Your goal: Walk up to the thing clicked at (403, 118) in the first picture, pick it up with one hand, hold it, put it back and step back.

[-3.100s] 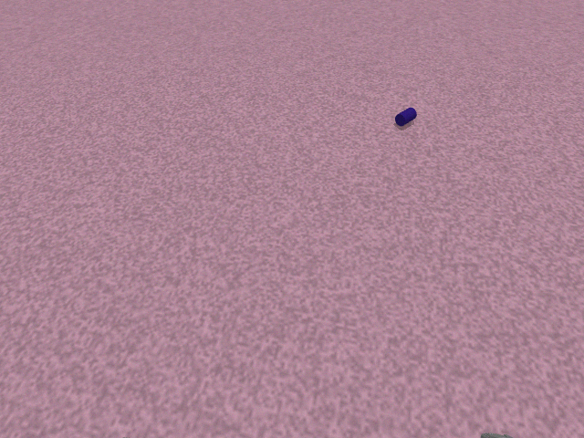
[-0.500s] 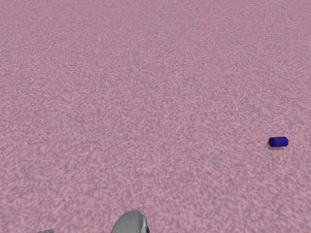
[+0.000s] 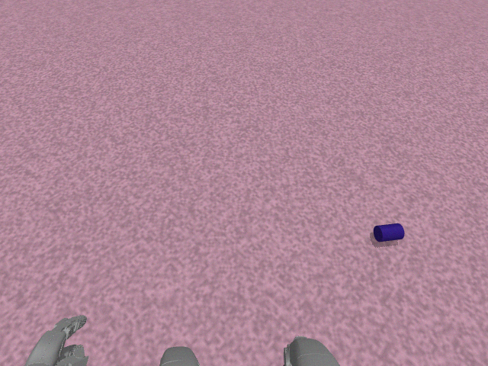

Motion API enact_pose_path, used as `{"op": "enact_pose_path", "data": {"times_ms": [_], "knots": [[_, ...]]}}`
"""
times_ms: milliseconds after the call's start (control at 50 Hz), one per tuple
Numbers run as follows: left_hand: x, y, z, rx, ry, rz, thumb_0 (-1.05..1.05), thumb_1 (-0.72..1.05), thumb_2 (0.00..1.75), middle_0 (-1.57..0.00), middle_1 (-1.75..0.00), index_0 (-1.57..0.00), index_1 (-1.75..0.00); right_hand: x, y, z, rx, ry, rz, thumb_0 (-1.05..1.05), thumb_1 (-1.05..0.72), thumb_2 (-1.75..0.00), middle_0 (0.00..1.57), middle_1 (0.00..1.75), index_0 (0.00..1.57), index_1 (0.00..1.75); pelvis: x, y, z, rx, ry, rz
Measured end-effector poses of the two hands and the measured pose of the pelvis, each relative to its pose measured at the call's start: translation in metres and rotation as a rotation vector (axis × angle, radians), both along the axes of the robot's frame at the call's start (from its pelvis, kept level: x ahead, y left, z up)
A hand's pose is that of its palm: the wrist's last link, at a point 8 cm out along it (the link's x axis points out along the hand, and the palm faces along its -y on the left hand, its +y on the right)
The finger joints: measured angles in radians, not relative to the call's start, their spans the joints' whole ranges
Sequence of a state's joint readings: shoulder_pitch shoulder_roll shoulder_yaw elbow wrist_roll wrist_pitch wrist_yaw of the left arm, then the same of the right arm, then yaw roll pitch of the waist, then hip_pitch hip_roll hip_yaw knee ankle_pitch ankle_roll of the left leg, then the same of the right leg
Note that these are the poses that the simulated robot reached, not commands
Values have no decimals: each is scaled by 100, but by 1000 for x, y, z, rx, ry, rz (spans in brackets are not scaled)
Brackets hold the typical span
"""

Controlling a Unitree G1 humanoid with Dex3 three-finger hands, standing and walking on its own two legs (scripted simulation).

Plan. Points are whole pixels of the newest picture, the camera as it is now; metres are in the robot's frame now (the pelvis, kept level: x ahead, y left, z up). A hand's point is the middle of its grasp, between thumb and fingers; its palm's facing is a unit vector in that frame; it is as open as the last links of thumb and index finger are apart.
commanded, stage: walk up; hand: left
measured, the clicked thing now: (388, 232) +0.68 -0.67 -0.69
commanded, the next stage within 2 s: none
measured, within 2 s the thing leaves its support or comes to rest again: neither
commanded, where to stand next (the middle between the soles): +0.34 -0.96 m, yaw +7 degrees
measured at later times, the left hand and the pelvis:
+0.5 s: hand (200, 344) +0.17 +0.09 -0.13, palm faces -0.06 -0.95 -0.31, open 7.4 cm; pelvis +0.09 -0.20 +0.02, yaw +1 degrees
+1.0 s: hand (321, 317) +0.21 -0.14 -0.14, palm faces -0.02 -0.95 -0.32, open 7.4 cm; pelvis +0.16 -0.41 +0.02, yaw +3 degrees
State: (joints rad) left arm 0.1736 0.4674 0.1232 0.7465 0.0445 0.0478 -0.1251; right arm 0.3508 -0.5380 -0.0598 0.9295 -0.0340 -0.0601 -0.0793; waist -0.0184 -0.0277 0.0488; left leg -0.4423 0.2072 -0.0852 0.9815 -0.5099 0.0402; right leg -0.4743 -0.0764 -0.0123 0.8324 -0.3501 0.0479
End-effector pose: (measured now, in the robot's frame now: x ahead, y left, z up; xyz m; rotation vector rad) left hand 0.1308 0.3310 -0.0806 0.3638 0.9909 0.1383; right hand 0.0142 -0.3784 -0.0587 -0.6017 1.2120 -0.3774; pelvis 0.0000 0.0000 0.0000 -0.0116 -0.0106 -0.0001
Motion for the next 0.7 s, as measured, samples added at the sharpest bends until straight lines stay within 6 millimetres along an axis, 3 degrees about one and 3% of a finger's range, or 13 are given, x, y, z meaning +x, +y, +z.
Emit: {"op": "enact_pose_path", "data": {"times_ms": [60,180,240,320,460,580,640,700], "knots": [[-12,-27,8,-2,34,46,0,91,90,-20,-29,-21,-30,31,-15,-2,34,-12,8,1,-90,-90,20,30,21,30,13,-20,11,8,1,6],[-36,-60,7,0,130,120,0,90,90,-21,-30,-21,-30,84,-20,1,115,-58,103,1,-90,-90,20,30,21,30,40,-58,23,10,0,14],[-32,-76,-8,-10,151,131,0,90,90,-21,-30,-21,-30,94,-29,-3,111,-67,132,1,-90,-90,21,30,21,30,53,-76,14,2,-4,28],[-17,-111,-20,-33,193,103,1,90,90,-20,-29,-20,-30,94,-58,5,95,-71,85,0,-89,-90,21,30,21,30,64,-107,15,33,-14,21],[19,-174,-19,-57,177,60,1,90,90,-21,-29,-21,-30,95,-143,26,33,-49,59,1,-89,-90,21,30,21,30,83,-172,19,26,-6,18],[53,-234,-16,1,136,60,0,91,90,-20,-29,-21,-30,106,-247,17,-17,-20,43,1,-89,-90,21,30,21,30,101,-251,3,27,5,22],[55,-269,-15,33,102,86,0,91,90,-20,-29,-20,-30,122,-296,2,-45,13,16,1,-89,-90,21,30,21,30,110,-287,-6,4,-3,32],[44,-305,-7,16,116,136,0,91,90,-20,-29,-20,-30,149,-314,-1,-16,8,12,1,-90,-90,20,30,21,30,120,-310,4,5,-6,45]]}}
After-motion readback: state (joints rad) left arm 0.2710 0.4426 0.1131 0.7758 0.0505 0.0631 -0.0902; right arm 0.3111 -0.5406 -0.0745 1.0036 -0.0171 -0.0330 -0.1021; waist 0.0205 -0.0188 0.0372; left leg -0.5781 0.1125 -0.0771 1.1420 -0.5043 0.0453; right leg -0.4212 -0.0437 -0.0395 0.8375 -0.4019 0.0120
